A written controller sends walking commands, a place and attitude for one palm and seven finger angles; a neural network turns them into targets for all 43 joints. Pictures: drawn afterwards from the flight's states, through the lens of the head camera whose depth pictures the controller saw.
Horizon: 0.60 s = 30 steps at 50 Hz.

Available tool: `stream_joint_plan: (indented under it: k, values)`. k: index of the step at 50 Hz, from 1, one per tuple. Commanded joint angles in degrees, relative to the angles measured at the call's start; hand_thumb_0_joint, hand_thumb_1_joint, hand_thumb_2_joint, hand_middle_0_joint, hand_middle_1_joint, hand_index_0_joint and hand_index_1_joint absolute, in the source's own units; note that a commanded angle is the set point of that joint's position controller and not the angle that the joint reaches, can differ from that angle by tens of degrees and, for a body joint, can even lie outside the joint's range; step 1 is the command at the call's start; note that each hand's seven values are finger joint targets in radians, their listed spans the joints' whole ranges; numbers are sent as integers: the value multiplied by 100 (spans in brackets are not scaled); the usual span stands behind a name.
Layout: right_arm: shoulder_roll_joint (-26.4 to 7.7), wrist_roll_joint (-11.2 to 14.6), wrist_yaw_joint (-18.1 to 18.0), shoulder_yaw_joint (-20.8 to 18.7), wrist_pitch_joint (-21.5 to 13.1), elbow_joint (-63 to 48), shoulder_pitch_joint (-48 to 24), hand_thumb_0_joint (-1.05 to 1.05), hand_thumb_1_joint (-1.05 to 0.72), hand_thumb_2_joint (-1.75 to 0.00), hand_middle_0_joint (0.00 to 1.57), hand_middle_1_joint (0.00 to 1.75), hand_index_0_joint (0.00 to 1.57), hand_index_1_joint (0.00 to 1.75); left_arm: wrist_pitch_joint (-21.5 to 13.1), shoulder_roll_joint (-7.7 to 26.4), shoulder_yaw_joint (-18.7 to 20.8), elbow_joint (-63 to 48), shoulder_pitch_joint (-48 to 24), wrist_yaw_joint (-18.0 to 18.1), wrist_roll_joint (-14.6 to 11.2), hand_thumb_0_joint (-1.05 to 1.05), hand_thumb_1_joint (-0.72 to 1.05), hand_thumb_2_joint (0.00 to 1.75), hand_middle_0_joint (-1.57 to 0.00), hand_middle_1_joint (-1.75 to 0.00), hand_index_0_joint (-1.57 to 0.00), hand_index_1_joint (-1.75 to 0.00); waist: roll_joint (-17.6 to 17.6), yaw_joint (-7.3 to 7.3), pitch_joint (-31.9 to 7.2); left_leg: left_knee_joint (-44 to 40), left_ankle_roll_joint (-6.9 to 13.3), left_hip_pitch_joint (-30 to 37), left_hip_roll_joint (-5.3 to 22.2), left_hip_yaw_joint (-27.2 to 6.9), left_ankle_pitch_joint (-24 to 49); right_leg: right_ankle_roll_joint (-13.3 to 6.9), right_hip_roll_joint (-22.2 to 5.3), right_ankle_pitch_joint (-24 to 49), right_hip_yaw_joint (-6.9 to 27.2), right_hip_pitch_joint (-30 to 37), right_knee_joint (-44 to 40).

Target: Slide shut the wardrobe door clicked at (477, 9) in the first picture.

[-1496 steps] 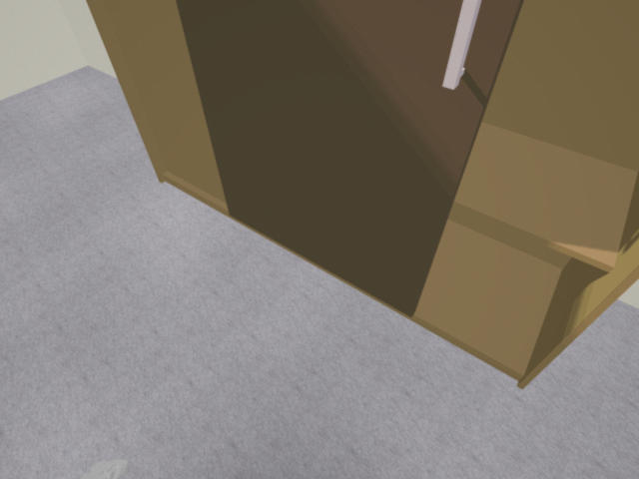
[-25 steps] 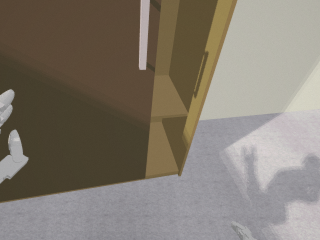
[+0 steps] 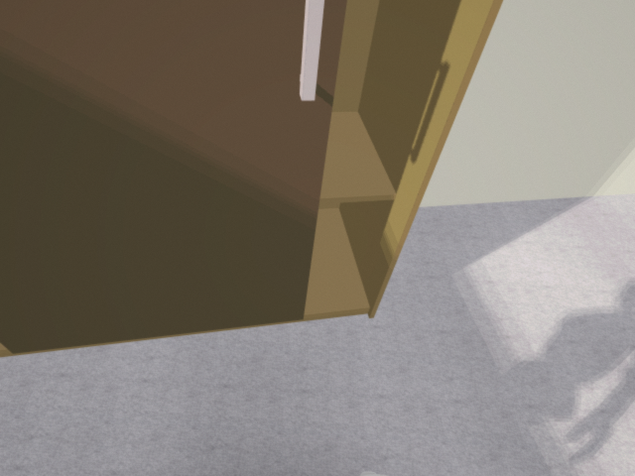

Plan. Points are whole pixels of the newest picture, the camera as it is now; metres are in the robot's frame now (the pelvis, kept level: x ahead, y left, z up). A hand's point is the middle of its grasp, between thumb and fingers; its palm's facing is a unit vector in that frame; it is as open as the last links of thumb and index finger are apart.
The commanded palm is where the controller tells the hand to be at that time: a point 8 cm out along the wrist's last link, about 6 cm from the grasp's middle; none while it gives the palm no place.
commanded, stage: let the arm hang, fingers relaxed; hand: left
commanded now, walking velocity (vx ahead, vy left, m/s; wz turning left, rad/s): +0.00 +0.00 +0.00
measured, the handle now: (310, 16) +0.68 +0.06 +0.27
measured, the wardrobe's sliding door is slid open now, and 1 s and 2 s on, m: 0.25 0.25 0.25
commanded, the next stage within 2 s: look to check the result in 0.66 s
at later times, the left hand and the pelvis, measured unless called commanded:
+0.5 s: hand out of the picture +0.01 +0.15 -0.16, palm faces +0.02 -0.98 -0.17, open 7.3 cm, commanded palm none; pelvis +0.01 -0.01 +0.02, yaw -1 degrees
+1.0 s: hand out of the picture +0.03 +0.14 -0.15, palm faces +0.02 -0.98 -0.19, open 7.4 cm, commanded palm none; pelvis +0.03 -0.02 +0.02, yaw -1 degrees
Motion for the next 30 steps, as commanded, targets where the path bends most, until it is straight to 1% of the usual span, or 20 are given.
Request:
stream_joint_plan:
  k: [1,2,3,4,5,6,7,8,9,10,11,12,13,14,15,19,20,21,25,30]
  values:
    - [-800,72,-69,-59,-306,-167,-293,0,-90,-90,20,30,20,30,-440,135,-82,-241,-209,-52,-60,0,90,90,-20,-30,-20,-30,700,300,-42,-2113,504,7,1230,-1297,1142,-10,-132,156,-29,858,-1111]
    - [-739,109,-62,-32,-299,-40,-155,0,-90,-90,20,30,20,30,-480,117,-116,-73,-45,-31,-82,0,90,90,-20,-30,-20,-30,590,297,-199,-1870,349,126,1009,-1037,1353,-31,-84,703,8,1351,-1887]
    - [-573,157,-45,-2,-294,81,47,0,-90,-90,20,30,20,30,-516,185,-144,71,26,18,-99,0,90,90,-20,-30,-20,-30,425,210,-244,-1832,197,-42,785,-902,1068,-139,-212,1032,340,1779,-2160]
    - [-479,177,-10,16,-273,162,86,0,-90,-90,20,30,20,30,-539,227,-154,183,91,62,-111,0,90,90,-20,-30,-20,-30,425,194,-65,-1896,87,-144,607,-761,665,-262,-396,1060,502,1819,-2328]
    - [-355,158,18,37,-260,226,176,0,-90,-90,20,30,20,30,-533,299,-156,265,170,82,-104,0,90,90,-20,-30,-20,-30,637,148,61,-1976,26,-21,461,-656,435,-345,-515,886,545,1666,-2358]
    - [-265,143,34,51,-259,285,194,0,-90,-90,20,30,20,30,-512,349,-142,348,248,95,-87,0,90,90,-20,-30,-20,-30,941,141,149,-2066,26,198,414,-668,543,-376,-554,880,448,1452,-2247]
    - [-296,144,6,39,-218,326,147,0,-90,-90,20,30,20,30,-531,289,-169,437,197,106,-94,0,90,90,-20,-30,-20,-30,516,119,119,-2068,37,257,559,-715,476,-313,-406,856,425,1381,-2285]
    - [-352,152,-1,10,-207,357,138,0,-90,-90,20,30,20,30,-538,223,-190,496,152,125,-82,0,90,90,-20,-30,-20,-30,101,114,145,-2001,60,326,579,-721,615,-295,-404,1044,384,1420,-2315]
    - [-369,168,6,-11,-203,394,163,0,-90,-90,20,30,20,30,-556,174,-201,553,172,140,-76,0,90,90,-20,-30,-20,-30,-120,96,52,-1941,61,438,565,-655,777,-290,-419,1164,374,1464,-2332]
    - [-342,164,9,-15,-194,449,138,0,-90,-90,20,30,20,30,-553,140,-214,575,107,156,-75,0,90,90,-20,-30,-20,-30,-155,76,201,-1952,41,463,550,-584,883,-272,-452,1209,348,1404,-2351]
    - [-316,162,11,-11,-189,491,122,0,-90,-90,20,30,20,30,-556,100,-218,611,112,166,-74,0,90,90,-20,-30,-20,-30,-49,73,248,-1988,31,536,544,-547,889,-257,-465,1149,348,1339,-2394]
    - [-303,156,8,-8,-185,526,91,0,-90,-90,20,30,20,30,-546,76,-223,620,70,174,-72,0,90,90,-20,-30,-20,-30,202,59,354,-2065,29,547,563,-587,820,-247,-427,1051,350,1255,-2385]
    - [-279,151,8,-11,-180,556,46,0,-90,-90,20,30,20,30,-541,68,-216,642,71,181,-66,0,90,90,-20,-30,-20,-30,354,69,423,-2118,34,547,588,-607,753,-245,-416,1004,333,1222,-2398]
    - [-280,157,8,-17,-185,560,34,0,-90,-90,20,30,20,30,-544,67,-216,673,90,186,-63,0,90,90,-20,-30,-20,-30,386,75,374,-2139,50,592,611,-653,784,-249,-377,1034,322,1232,-2344]
    - [-271,148,8,-23,-182,582,-10,0,-90,-90,20,30,20,30,-539,48,-206,685,41,188,-58,0,90,90,-20,-30,-20,-30,419,76,449,-2193,53,523,630,-665,647,-236,-383,969,310,1242,-2379]
    - [-261,159,5,-42,-167,642,-106,0,-90,-90,20,30,20,30,-563,-68,-212,746,20,203,-42,0,90,90,-20,-30,-20,-30,177,60,507,-2132,28,624,593,-572,749,-235,-386,1033,352,1190,-2462]
    - [-243,148,4,-37,-157,662,-128,0,-90,-90,20,30,20,30,-555,-80,-214,773,-22,204,-49,0,90,90,-20,-30,-20,-30,310,58,645,-2173,19,573,588,-549,682,-230,-398,964,358,1143,-2488]
    - [-234,144,4,-36,-152,665,-141,0,-90,-90,20,30,20,30,-555,-88,-212,779,-15,203,-48,0,90,90,-20,-30,-20,-30,341,62,661,-2183,15,567,582,-541,647,-229,-390,945,377,1130,-2507]
    - [-269,149,4,-50,-148,659,-162,0,-90,-90,20,30,20,30,-573,-71,-207,788,-45,198,-47,0,90,90,-20,-30,-20,-30,250,44,479,-2100,1,666,562,-484,699,-230,-395,965,422,1236,-2551]
    - [-305,148,-2,-36,-156,664,-199,0,-90,-90,20,30,20,30,-580,-68,-199,789,-77,195,-56,0,90,90,-20,-30,-20,-30,303,45,406,-2056,-18,761,574,-425,877,-237,-401,1082,442,1271,-2557]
